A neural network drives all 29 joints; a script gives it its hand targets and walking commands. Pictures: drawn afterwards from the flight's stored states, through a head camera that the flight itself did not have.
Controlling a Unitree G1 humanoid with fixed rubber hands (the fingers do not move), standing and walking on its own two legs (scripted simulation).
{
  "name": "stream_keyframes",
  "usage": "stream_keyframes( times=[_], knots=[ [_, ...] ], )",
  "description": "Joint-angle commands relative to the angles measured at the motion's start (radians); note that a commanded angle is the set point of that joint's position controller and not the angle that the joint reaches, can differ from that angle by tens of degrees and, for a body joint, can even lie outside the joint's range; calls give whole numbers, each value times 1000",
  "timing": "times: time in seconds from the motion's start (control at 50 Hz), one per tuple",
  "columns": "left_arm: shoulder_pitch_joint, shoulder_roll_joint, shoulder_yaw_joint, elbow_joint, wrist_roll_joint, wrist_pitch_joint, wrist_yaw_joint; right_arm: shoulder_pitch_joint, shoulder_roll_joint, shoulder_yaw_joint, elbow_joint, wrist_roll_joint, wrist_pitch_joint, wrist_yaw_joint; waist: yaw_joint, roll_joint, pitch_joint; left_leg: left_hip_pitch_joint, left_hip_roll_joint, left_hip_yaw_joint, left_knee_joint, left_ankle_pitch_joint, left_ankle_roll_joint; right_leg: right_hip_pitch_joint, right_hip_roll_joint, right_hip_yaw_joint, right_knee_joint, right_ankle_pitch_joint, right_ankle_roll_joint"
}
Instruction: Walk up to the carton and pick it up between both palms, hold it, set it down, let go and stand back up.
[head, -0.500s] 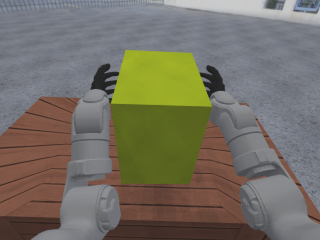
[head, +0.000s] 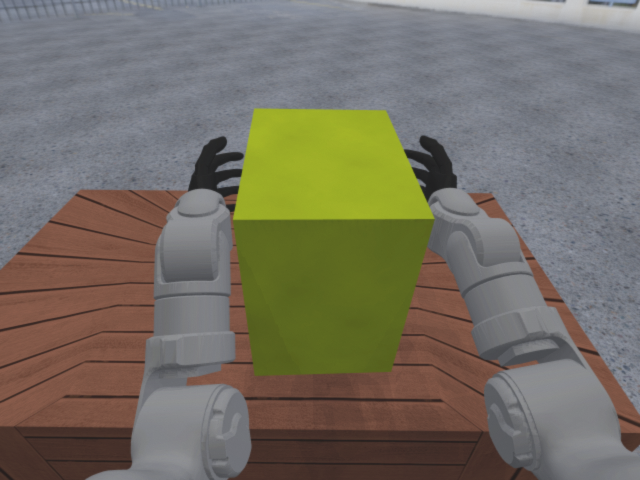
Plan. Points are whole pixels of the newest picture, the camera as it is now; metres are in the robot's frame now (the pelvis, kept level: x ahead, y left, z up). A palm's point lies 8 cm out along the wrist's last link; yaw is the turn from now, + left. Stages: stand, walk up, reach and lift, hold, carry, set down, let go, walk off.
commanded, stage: hold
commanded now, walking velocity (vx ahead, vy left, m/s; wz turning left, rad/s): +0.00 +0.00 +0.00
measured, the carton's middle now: (322, 239) +0.39 +0.01 +0.16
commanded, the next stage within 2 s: none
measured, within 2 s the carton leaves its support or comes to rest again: neither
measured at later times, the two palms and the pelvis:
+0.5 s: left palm (208, 201) +0.37 +0.14 +0.23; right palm (436, 196) +0.38 -0.13 +0.23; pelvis +0.01 +0.01 +0.00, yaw +0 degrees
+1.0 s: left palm (195, 188) +0.37 +0.16 +0.25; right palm (429, 185) +0.38 -0.12 +0.25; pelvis +0.01 +0.00 +0.00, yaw +1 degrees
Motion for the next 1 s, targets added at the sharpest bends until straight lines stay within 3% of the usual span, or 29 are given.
stream_keyframes(
  times=[0.0, 0.06, 0.1, 0.12, 0.16, 0.18, 0.2, 0.22, 0.26, 0.28, 0.34, 0.38, 0.46, 0.48, 0.5, 0.52, 0.54, 0.56, 0.6, 0.62, 0.72, 0.76, 0.84, 0.86, 0.88, 0.9, 0.92, 0.96, 0.98],
  knots=[
    [-839, -558, -388, -7, -159, -125, -143, -998, 745, 335, -356, 102, -52, 77, 34, -59, -364, 220, -53, 44, 1, 52, 35, -60, -14, 9, -53, 166, 107],
    [-790, -592, -406, -21, -175, -122, -165, -964, 746, 340, -354, 107, -60, 57, 8, -29, -383, 243, -56, 53, 19, 139, 12, -10, -7, 2, -36, 298, 113],
    [-810, -582, -413, -13, -174, -118, -179, -940, 724, 321, -327, 102, -54, 48, -40, -28, -372, 233, -63, 50, 14, 101, 8, -5, -18, 12, -38, 281, 121],
    [-787, -549, -366, 61, -154, -114, -186, -964, 709, 320, -307, 104, -54, 49, -10, -40, -322, 221, -58, 46, 9, 71, 19, -29, -16, 13, -48, 264, 129],
    [-733, -537, -355, 58, -136, -102, -200, -871, 671, 276, -221, 91, -41, 45, -43, -1, -238, 214, -58, 52, -8, 77, 11, -39, -26, 12, -58, 287, 129],
    [-762, -547, -362, 16, -145, -109, -202, -919, 686, 320, -276, 117, -51, 52, -12, 0, -276, 237, -53, 50, 15, 147, 0, -42, -10, -1, -41, 303, 122],
    [-703, -573, -368, 27, -145, -95, -203, -854, 657, 300, -257, 115, -46, 44, -49, 8, -286, 245, -45, 46, 6, 193, -10, 0, -11, 3, -46, 343, 115],
    [-724, -600, -414, -57, -166, -96, -199, -927, 671, 334, -349, 136, -64, 43, -35, 51, -363, 269, -51, 47, 33, 265, -27, 24, 4, 1, -37, 374, 110],
    [-718, -599, -454, -47, -176, -89, -189, -889, 632, 323, -330, 144, -63, 42, -81, 70, -327, 281, -42, 29, 29, 313, -45, 20, 23, -23, -33, 329, 89],
    [-779, -633, -505, -208, -199, -105, -177, -904, 649, 342, -395, 169, -78, 49, -74, 144, -435, 361, -35, 28, 64, 402, -70, 8, 33, -24, -27, 378, 90],
    [-827, -667, -578, -256, -220, -102, -141, -874, 593, 321, -381, 184, -71, 73, -66, 198, -440, 375, -15, -15, 72, 445, -107, -67, 46, -47, -35, 238, 70],
    [-771, -642, -519, -162, -180, -87, -123, -849, 574, 302, -332, 149, -57, 94, -75, 124, -319, 329, 12, -47, 16, 302, -78, -80, 38, -53, -49, 113, 50],
    [-762, -661, -535, -227, -192, -91, -94, -911, 616, 367, -447, 189, -66, 108, -15, 130, -492, 373, -4, -18, 38, 359, -64, -32, 36, -44, -37, 193, 51],
    [-790, -634, -539, -261, -200, -98, -87, -892, 621, 385, -394, 194, -60, 110, 8, 131, -478, 369, 1, -37, 38, 379, -70, -32, 47, -39, -26, 212, 52],
    [-752, -640, -533, -258, -190, -94, -88, -864, 632, 373, -411, 179, -60, 104, -19, 99, -490, 388, -7, -9, 45, 400, -61, -20, 41, -41, -32, 254, 59],
    [-737, -631, -524, -312, -189, -97, -89, -892, 633, 407, -462, 195, -67, 99, 17, 76, -542, 410, -24, 1, 57, 431, -47, 15, 40, -32, -21, 323, 63],
    [-696, -594, -476, -166, -156, -81, -99, -898, 628, 395, -418, 189, -52, 91, 21, 14, -405, 340, -20, 13, 36, 357, -32, -9, 38, -31, -42, 283, 69],
    [-765, -607, -487, -246, -180, -95, -101, -948, 660, 417, -459, 194, -66, 85, 37, 20, -473, 350, -34, 19, 48, 324, -20, -6, 36, -22, -27, 259, 75],
    [-742, -578, -453, -112, -140, -84, -115, -883, 659, 360, -343, 138, -51, 81, 9, -8, -306, 278, -26, 23, 14, 175, -9, -67, 15, -26, -44, 146, 70],
    [-719, -594, -457, -99, -151, -85, -126, -902, 688, 361, -340, 138, -52, 82, 27, -8, -317, 276, -40, 28, 16, 137, 1, -57, 24, -19, -62, 135, 81],
    [-807, -581, -413, 54, -161, -102, -155, -979, 704, 300, -303, 88, -44, 70, -4, -32, -270, 217, -58, 32, -4, -4, 25, -102, 0, -10, -85, 69, 106],
    [-840, -612, -459, -25, -202, -120, -154, -992, 719, 317, -383, 120, -57, 69, -19, -7, -377, 235, -59, 33, 18, 104, 8, -68, -9, -2, -51, 228, 107],
    [-805, -585, -403, -4, -168, -114, -164, -909, 715, 305, -246, 118, -37, 60, -23, 23, -304, 234, -62, 45, 9, 93, 1, -73, -8, 0, -52, 197, 112],
    [-819, -606, -426, -69, -176, -113, -171, -926, 703, 308, -341, 124, -56, 56, -54, 48, -401, 275, -54, 33, 30, 159, -12, -30, -12, -6, -36, 265, 107],
    [-769, -582, -411, 1, -160, -99, -174, -872, 666, 281, -216, 114, -29, 54, -60, 45, -265, 244, -50, 40, 0, 147, -14, -52, -13, 4, -55, 241, 100],
    [-816, -629, -479, -149, -209, -114, -173, -906, 693, 328, -354, 145, -62, 56, -61, 70, -446, 299, -47, 30, 31, 262, -33, 3, 11, -15, -22, 316, 96],
    [-735, -593, -451, -25, -183, -90, -175, -850, 635, 283, -284, 134, -40, 49, -92, 79, -314, 279, -50, 32, 22, 236, -35, -39, -3, -8, -34, 311, 99],
    [-715, -595, -452, -87, -174, -95, -171, -862, 633, 315, -344, 149, -49, 49, -73, 62, -369, 301, -45, 21, 36, 301, -34, 1, 19, -17, -36, 337, 89],
    [-750, -605, -467, -148, -182, -97, -164, -888, 652, 367, -383, 172, -60, 53, -38, 87, -402, 328, -40, 19, 59, 374, -42, 1, 28, -23, -23, 372, 90]
  ],
)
